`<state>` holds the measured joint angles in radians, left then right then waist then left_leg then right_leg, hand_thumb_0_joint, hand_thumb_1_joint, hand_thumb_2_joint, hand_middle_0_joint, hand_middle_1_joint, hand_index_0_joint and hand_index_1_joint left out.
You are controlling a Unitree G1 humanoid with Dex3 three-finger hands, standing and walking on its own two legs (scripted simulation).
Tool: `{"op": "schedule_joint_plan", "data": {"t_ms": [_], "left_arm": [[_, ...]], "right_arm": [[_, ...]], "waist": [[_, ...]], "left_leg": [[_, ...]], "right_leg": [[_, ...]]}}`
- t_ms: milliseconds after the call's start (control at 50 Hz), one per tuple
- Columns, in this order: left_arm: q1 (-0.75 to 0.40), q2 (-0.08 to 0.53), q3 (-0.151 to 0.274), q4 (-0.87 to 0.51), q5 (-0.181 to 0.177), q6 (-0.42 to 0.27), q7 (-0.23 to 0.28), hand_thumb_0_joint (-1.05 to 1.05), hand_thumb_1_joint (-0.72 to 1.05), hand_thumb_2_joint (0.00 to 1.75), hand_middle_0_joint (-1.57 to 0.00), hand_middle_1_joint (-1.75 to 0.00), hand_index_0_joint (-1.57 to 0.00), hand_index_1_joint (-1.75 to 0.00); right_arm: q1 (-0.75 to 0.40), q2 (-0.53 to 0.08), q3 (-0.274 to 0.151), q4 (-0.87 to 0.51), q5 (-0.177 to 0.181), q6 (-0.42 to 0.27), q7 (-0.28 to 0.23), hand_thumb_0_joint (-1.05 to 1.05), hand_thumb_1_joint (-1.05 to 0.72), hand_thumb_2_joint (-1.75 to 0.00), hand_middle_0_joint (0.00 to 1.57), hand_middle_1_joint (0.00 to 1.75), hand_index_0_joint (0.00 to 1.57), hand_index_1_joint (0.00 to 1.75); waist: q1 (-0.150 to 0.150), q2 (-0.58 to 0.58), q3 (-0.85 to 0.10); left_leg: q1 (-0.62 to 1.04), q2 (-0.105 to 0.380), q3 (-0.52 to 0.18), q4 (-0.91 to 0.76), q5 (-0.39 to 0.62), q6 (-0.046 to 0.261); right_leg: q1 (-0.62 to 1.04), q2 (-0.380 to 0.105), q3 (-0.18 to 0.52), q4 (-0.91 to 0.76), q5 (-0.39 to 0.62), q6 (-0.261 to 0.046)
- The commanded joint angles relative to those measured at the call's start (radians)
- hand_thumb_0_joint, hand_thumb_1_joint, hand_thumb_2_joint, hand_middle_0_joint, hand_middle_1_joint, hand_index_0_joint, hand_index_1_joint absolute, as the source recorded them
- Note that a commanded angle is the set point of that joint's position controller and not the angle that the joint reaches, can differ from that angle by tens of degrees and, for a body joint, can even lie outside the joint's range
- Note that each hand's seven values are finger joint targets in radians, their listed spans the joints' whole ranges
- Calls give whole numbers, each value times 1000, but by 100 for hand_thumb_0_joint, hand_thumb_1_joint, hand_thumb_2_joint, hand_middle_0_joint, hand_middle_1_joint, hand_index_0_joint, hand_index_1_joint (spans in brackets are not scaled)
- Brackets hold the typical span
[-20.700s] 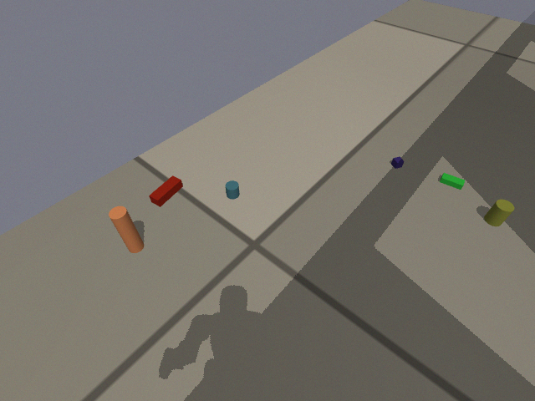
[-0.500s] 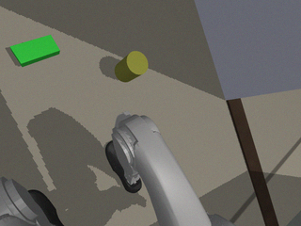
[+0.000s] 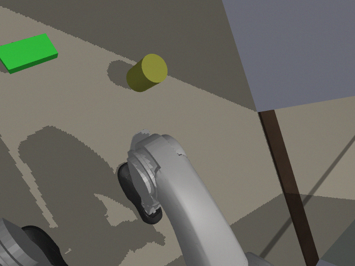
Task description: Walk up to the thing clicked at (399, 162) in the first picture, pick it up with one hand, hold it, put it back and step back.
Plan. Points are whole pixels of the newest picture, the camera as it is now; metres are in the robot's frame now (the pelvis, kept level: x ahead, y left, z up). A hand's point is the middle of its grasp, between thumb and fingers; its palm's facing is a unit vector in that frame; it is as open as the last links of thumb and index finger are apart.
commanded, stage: rest palm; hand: left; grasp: from above
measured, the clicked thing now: out of the picture +0.49 +0.34 -0.31
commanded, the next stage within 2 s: close in 1.20 s
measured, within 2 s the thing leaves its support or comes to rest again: neither
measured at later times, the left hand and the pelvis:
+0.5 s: hand out of the picture +0.48 +0.32 -0.27, palm faces -0.13 -0.40 -0.91, open 14.3 cm; pelvis +0.00 +0.00 +0.00, yaw -1 degrees
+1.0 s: hand out of the picture +0.48 +0.33 -0.27, palm faces -0.14 -0.40 -0.91, open 14.0 cm; pelvis +0.00 +0.00 +0.00, yaw -1 degrees
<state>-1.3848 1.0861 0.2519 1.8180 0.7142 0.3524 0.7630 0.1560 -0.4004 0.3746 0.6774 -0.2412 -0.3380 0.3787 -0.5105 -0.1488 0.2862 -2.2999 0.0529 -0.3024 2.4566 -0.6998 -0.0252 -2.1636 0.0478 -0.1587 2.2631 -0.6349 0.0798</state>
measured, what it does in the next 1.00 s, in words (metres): stands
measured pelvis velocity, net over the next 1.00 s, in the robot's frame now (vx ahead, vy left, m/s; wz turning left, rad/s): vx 0.00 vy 0.00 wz -0.01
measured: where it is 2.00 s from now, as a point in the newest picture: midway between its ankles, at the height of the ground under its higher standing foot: (105, 234)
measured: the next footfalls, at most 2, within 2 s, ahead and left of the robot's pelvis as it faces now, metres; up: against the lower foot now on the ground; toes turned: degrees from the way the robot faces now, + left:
none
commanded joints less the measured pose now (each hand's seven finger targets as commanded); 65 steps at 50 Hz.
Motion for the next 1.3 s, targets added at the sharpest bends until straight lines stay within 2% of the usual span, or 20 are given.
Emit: {"op": "schedule_joint_plan", "data": {"t_ms": [0, 40, 160, 240, 340, 400, 440, 460, 480, 520, 600, 720, 740, 820, 920, 960, 1080, 1180, 1260, 1280], "left_arm": [[-234, 150, -40, -112, 19, -5, 40, 0, -57, 102, -11, -93, -7, -97], [-237, 162, -37, -96, 11, -7, 42, 0, -58, 103, -11, -92, -7, -97], [-240, 164, -45, -108, 16, -8, 41, 0, -58, 103, -10, -95, -6, -99], [-234, 151, -57, -132, 6, -12, 37, 0, -56, 101, -11, -94, -7, -98], [-230, 175, -34, -132, 12, -11, 41, 0, -57, 104, -11, -92, -6, -97], [-214, 156, -51, -130, 10, -9, 45, 0, -55, 101, -13, -91, -8, -95], [-215, 176, -36, -142, 6, -12, 47, 0, -56, 101, -11, -92, -7, -96], [-215, 162, -38, -129, 0, -10, 51, 0, -55, 101, -11, -91, -7, -95], [-219, 174, -36, -128, 9, -9, 48, 0, -56, 103, -11, -92, -7, -96], [-210, 159, -47, -133, -6, -10, 41, 0, -55, 102, -12, -92, -7, -96], [-205, 181, -40, -133, 5, -15, 41, 0, -52, 101, -13, -92, -9, -96], [-208, 186, -38, -138, 7, -23, 37, 0, -52, 100, -11, -94, -8, -98], [-207, 166, -43, -145, 0, -21, 35, 0, -52, 101, -12, -93, -8, -97], [-212, 147, -63, -155, 13, -21, 30, 0, -50, 98, -14, -91, -10, -94], [-209, 153, -49, -142, 4, -18, 29, 0, -52, 101, -12, -93, -9, -97], [-209, 152, -50, -135, 12, -18, 32, 0, -51, 99, -12, -92, -9, -96], [-193, 184, -42, -129, 11, -23, 34, 0, -50, 100, -12, -92, -9, -96], [-197, 171, -48, -137, 7, -27, 34, 0, -49, 98, -14, -90, -10, -94], [-204, 181, -41, -151, 10, -23, 31, 0, -47, 96, -15, -90, -12, -93], [-202, 166, -50, -135, 15, -22, 31, 0, -47, 97, -15, -89, -11, -93]], "right_arm": [[247, -349, -84, 48, 0, 4, 0, 0, -89, -90, 20, 30, 20, 30], [238, -359, -85, 56, 1, 3, -5, 0, -90, -90, 20, 30, 20, 30], [240, -353, -76, 51, -2, 9, -9, 0, -89, -90, 20, 30, 20, 30], [231, -351, -73, 30, -7, 9, -8, 0, -89, -90, 20, 30, 20, 30], [231, -352, -71, 35, -1, 8, -4, 0, -89, -90, 20, 30, 20, 30], [237, -356, -72, 19, -3, 14, -5, 0, -89, -90, 20, 30, 20, 30], [235, -356, -71, 19, -4, 11, -3, 0, -89, -90, 20, 30, 20, 30], [236, -359, -74, 17, 1, 14, -4, 0, -89, -90, 20, 30, 20, 30], [230, -350, -69, 29, -2, 14, -5, 0, -89, -90, 20, 30, 20, 30], [233, -358, -70, 14, -1, 15, -6, 0, -89, -90, 20, 30, 20, 30], [226, -358, -69, 23, 3, 13, -9, 0, -89, -90, 20, 30, 20, 30], [233, -353, -67, 27, -2, 13, -12, 0, -89, -90, 20, 30, 20, 30], [227, -349, -67, 20, 0, 15, -10, 0, -89, -90, 20, 30, 20, 30], [233, -353, -71, 13, -3, 15, -14, 0, -89, -90, 20, 30, 20, 30], [232, -351, -74, 19, -2, 19, -13, 0, -89, -90, 20, 30, 20, 30], [237, -351, -71, 22, -1, 21, -12, 0, -88, -90, 20, 30, 20, 30], [219, -349, -67, 26, -1, 15, -18, 0, -89, -90, 20, 30, 20, 30], [224, -354, -70, 23, -2, 15, -19, 0, -88, -90, 20, 30, 20, 30], [217, -350, -65, 13, 5, 16, -18, 0, -88, -90, 20, 30, 20, 30], [225, -352, -67, 22, 1, 17, -19, 0, -88, -90, 20, 30, 20, 30]], "waist": [[-93, 585, -638], [-92, 579, -633], [-90, 597, -648], [-97, 593, -651], [-84, 602, -635], [-93, 601, -658], [-87, 607, -656], [-83, 593, -662], [-85, 602, -648], [-88, 590, -657], [-79, 599, -655], [-84, 609, -662], [-82, 601, -653], [-94, 618, -657], [-86, 606, -642], [-86, 602, -646], [-74, 583, -660], [-83, 589, -663], [-72, 611, -655], [-82, 614, -659]], "left_leg": [[503, 29, 100, -242, 211, 17], [492, 32, 95, -244, 185, 17], [501, 35, 98, -248, 222, 14], [504, 36, 99, -240, 230, 16], [517, 35, 92, -249, 226, 13], [522, 40, 97, -244, 231, 16], [510, 37, 103, -242, 232, 17], [520, 44, 94, -240, 238, 14], [512, 37, 97, -246, 233, 13], [514, 42, 96, -237, 234, 16], [511, 40, 96, -243, 221, 14], [509, 40, 101, -243, 242, 13], [514, 42, 94, -242, 254, 11], [539, 41, 91, -244, 255, 12], [518, 38, 94, -246, 243, 12], [525, 39, 89, -249, 247, 11], [494, 37, 100, -239, 229, 17], [502, 42, 99, -239, 240, 16], [528, 45, 89, -246, 250, 12], [531, 46, 85, -250, 251, 10]], "right_leg": [[393, 30, -129, -200, 277, -76], [391, 32, -131, -203, 258, -74], [418, 32, -131, -202, 287, -76], [420, 37, -126, -200, 296, -74], [395, 31, -134, -195, 284, -80], [423, 42, -126, -209, 297, -76], [433, 40, -126, -206, 300, -76], [424, 39, -131, -204, 304, -77], [414, 34, -133, -202, 294, -79], [425, 39, -131, -203, 299, -75], [420, 38, -134, -204, 284, -78], [446, 40, -136, -199, 302, -78], [427, 36, -136, -193, 309, -79], [411, 40, -131, -197, 309, -81], [406, 40, -134, -195, 298, -83], [397, 38, -136, -196, 298, -84], [432, 40, -133, -206, 290, -78], [440, 41, -130, -203, 303, -75], [401, 38, -134, -196, 299, -82], [405, 38, -136, -193, 303, -82]]}}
